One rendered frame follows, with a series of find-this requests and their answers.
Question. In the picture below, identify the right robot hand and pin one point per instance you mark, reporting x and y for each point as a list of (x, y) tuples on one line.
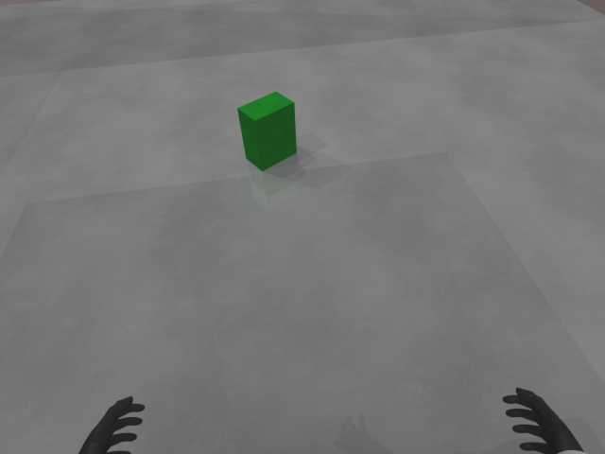
[(551, 428)]

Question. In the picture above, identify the carton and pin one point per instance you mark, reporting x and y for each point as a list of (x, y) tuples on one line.
[(268, 130)]

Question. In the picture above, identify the left robot hand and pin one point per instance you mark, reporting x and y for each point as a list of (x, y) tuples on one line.
[(101, 438)]

